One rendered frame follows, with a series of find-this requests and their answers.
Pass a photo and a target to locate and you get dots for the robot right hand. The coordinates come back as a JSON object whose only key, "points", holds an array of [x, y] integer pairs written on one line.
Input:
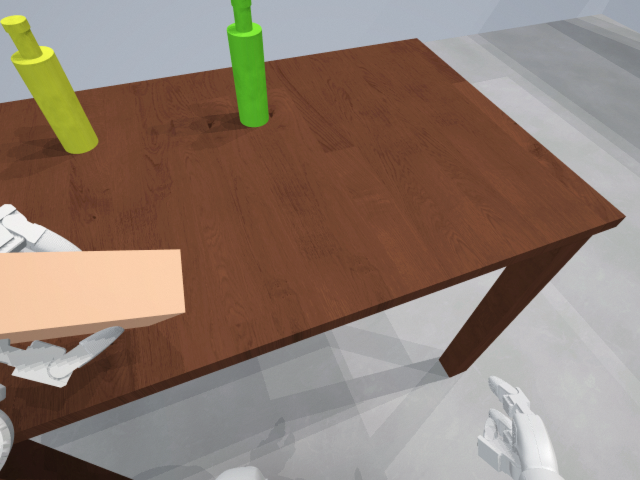
{"points": [[526, 443]]}

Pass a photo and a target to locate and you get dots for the sponge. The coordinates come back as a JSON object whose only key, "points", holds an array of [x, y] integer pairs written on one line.
{"points": [[46, 295]]}

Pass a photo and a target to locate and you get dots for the robot left hand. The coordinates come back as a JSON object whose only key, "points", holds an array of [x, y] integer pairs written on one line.
{"points": [[43, 362]]}

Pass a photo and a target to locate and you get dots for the table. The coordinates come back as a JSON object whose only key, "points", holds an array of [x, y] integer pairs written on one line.
{"points": [[381, 176]]}

